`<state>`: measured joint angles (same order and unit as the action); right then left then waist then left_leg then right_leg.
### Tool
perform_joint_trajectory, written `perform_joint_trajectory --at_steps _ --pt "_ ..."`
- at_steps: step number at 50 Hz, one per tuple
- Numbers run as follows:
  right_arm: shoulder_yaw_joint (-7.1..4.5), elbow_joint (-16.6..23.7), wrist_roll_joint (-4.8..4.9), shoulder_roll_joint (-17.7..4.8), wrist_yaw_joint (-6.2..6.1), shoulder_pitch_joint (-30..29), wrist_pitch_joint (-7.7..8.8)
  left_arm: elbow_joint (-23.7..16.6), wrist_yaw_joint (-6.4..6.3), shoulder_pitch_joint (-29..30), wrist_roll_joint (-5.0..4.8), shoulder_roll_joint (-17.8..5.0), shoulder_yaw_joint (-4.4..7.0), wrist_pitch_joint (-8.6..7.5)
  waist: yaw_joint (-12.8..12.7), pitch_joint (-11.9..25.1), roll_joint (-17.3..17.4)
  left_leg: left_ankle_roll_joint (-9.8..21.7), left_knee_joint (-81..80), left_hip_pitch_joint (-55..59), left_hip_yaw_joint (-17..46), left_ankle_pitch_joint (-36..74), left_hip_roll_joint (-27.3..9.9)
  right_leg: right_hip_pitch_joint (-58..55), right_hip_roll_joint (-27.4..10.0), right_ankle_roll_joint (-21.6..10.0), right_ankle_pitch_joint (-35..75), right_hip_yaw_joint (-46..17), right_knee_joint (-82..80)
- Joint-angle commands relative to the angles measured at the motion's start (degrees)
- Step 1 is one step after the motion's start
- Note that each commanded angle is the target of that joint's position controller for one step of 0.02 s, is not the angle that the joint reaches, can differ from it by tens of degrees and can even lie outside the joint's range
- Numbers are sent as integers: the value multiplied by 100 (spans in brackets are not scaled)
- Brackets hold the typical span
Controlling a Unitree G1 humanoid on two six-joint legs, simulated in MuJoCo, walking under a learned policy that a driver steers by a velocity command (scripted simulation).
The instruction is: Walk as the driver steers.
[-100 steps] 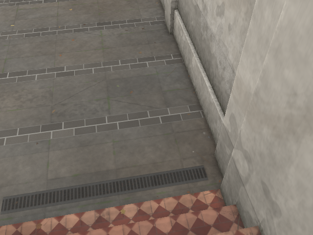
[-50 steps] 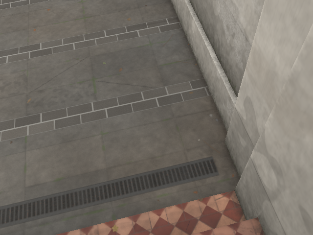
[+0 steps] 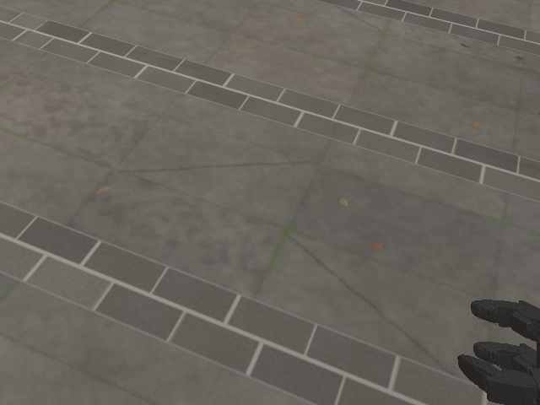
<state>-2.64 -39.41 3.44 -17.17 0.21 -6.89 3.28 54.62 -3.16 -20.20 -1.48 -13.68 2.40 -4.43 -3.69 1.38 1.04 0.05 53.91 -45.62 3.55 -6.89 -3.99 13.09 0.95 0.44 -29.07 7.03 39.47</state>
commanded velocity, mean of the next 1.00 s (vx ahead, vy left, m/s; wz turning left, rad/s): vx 0.50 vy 0.00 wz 0.14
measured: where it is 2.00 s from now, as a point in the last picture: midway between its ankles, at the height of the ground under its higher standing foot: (306, 197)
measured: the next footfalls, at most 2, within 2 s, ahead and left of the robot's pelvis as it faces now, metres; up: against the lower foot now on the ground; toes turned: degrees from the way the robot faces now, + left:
left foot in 0.04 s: +0.24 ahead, +0.11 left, +0.00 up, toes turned +2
right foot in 0.44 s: +0.52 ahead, -0.08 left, +0.00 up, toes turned +21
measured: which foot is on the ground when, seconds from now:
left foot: up 0.00-0.02, down 0.04-0.46, up 0.48-0.86, down 0.88-1.00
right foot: down 0.00-0.06, up 0.08-0.42, down 0.44-0.88, up 0.90-1.00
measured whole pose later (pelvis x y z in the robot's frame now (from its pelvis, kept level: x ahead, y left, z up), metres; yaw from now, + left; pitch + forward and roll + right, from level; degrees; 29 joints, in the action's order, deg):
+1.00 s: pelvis +0.64 +0.08 +0.03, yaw +6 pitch +3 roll +1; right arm -2.7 -37.0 0.0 -11.9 -0.1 4.8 6.4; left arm 49.9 -0.7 -21.2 -2.0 -15.4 3.3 -3.5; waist -3.2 0.7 -1.8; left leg 1.2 27.1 -20.2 -0.7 -9.7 1.8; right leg 23.3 0.9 -2.0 -23.4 -4.8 65.9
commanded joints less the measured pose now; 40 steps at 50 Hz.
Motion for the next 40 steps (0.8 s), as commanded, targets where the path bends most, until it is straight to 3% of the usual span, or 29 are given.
perform_joint_trajectory --at_steps 1,2,3,4,5,6,7,8,9,11,14,16,17,18,20,22,23,24,25,26,27,28,29,30,31,34,37,40 --pt "50 -239 -160 216 159 1242 -34 -599 71 891 -181 -883 184 -106 832 296 -189 409 -1522 2750 -854 908 665 692 -996 -565 5185 -386 -1009" --pt "-82 -331 -247 -58 200 1483 -63 -594 71 759 -113 -898 190 -85 962 578 -150 639 -1665 3372 -944 826 933 397 -931 -494 5948 -213 -274" --pt "-308 -502 -297 -624 187 2346 -78 -698 30 804 72 -920 197 -74 1414 894 8 1064 -1602 4657 -163 1742 597 1099 -804 -287 5369 -97 1342" --pt "-362 -535 -293 -1112 189 2649 -83 -783 171 -112 250 -91 -32 -199 880 1595 1885 2310 -2017 6257 2607 1517 -869 2883 80 120 104 -309 4061" --pt "-290 -473 -318 -876 130 3231 -100 -998 322 124 57 -421 -15 -400 1228 2179 1794 2559 -3282 6910 4387 -1185 -1196 3790 285 -88 -215 -1272 4693" --pt "-297 -484 -290 -722 19 2825 -55 -1160 343 868 -151 -665 81 -470 1260 1113 1299 2242 -3672 6494 4090 -1932 -1150 4645 9 -213 262 -1388 4451" --pt "-292 -359 -231 -679 -18 2281 29 -1289 271 1223 -55 -706 70 -495 1033 564 487 1988 -3705 5659 3649 -1445 -1002 4491 -221 -287 761 -1396 3819" --pt "-268 -240 -222 -580 -11 1837 106 -1240 193 1221 103 -705 103 -479 709 353 -3 1887 -3687 4822 3191 -502 -805 3937 -358 -261 997 -1398 3219" --pt "-248 -88 -295 -532 8 1523 165 -1206 149 1111 180 -751 120 -414 438 485 -182 1822 -3730 4251 2825 -75 -624 3298 -481 -237 1176 -1484 2809" --pt "-226 -10 -253 -377 41 1393 151 -1200 144 966 186 -732 158 -313 196 458 -172 1732 -3809 3550 2217 274 -359 2581 -502 -97 1113 -1359 1853" --pt "-293 -57 -161 -437 -87 1647 76 -1388 266 1707 211 -254 -21 -312 320 228 -80 1603 -3839 2562 1531 283 41 1636 -223 69 1999 -917 30" --pt "-380 -152 -172 -554 -123 2042 23 -1427 313 1902 127 -406 39 -324 507 293 205 1495 -3808 2345 1595 -227 75 963 -40 223 2941 -870 -518" --pt "-377 -162 -145 -462 -123 2164 50 -1452 298 1940 26 -549 89 -303 493 305 245 1401 -3719 2279 1756 -610 18 709 -71 244 3234 -1044 -706" --pt "-370 -180 -132 -394 -121 2235 65 -1420 281 1899 10 -668 141 -278 437 258 295 1312 -3583 2348 1878 -942 -9 558 -104 218 3228 -1126 -829" --pt "-340 -180 -162 -209 -108 2458 88 -1254 218 1625 2 -860 247 -263 290 151 397 1109 -3194 2464 2051 -1377 13 211 -113 75 2718 -1124 -889" --pt "-229 -132 -181 182 -95 2561 170 -931 234 614 60 -1013 341 -307 -193 324 418 836 -1977 2362 1695 -863 219 -743 -477 -243 2277 -1284 -917" --pt "-129 -35 -111 559 -41 3031 222 -800 233 -89 192 -1462 431 -352 -205 816 -1004 474 54 1216 943 -1355 910 -2204 -1577 -929 1257 -3043 -1500" --pt "-132 -18 7 372 -62 3516 249 -528 317 -694 172 -1670 505 -328 -148 1285 -2641 285 1858 39 597 -2491 1086 -2864 -2550 -1836 -715 -5813 -2489" --pt "-223 8 -12 -162 -97 3061 253 -683 341 -234 64 -1132 357 -319 -210 648 -1646 340 2406 -590 797 -2114 746 -2543 -2370 -1737 -1386 -5700 -2681" --pt "-225 185 -126 -231 -101 2352 267 -780 335 179 55 -970 289 -264 -194 127 -1012 394 2376 -715 486 -1531 457 -1949 -2080 -1538 -586 -4728 -2592" --pt "-197 269 -307 -125 -123 2065 295 -816 348 431 117 -894 232 -228 -83 -29 -541 394 2051 -481 306 -1069 257 -1439 -1734 -1453 396 -4009 -2581" --pt "-238 283 -381 -134 -144 2018 313 -814 370 601 132 -812 199 -202 38 -82 -478 321 1620 -205 252 -797 99 -1117 -1527 -1391 1344 -3553 -2565" --pt "-261 306 -370 -85 -158 2024 303 -830 407 617 133 -650 130 -194 136 9 -520 268 1240 154 187 -715 42 -920 -1283 -1346 2019 -3201 -2577" --pt "-247 357 -371 12 -165 1967 295 -742 426 496 68 -554 98 -178 161 63 -626 169 879 303 62 -739 71 -897 -1148 -1382 2584 -2988 -2583" --pt "-225 417 -377 117 -169 1847 285 -650 412 337 10 -552 90 -156 170 84 -614 58 479 373 -52 -790 120 -891 -1096 -1423 3097 -2803 -2565" --pt "-92 612 -346 428 -85 1145 292 -564 298 134 -20 -829 168 -57 99 14 -570 -158 -1106 910 -261 -227 291 -455 -959 -1422 3317 -2384 -2612" --pt "-84 694 -261 352 33 599 324 -492 261 -148 -49 -956 195 8 -55 -87 -674 -212 -2083 1632 -288 655 518 -79 -931 -1370 3120 -2337 -2605" --pt "-142 847 -217 65 92 209 398 -442 240 -390 -85 -922 213 27 -87 -159 -670 -74 -2591 1993 -61 805 550 -231 -1049 -1207 2803 -2650 -2340"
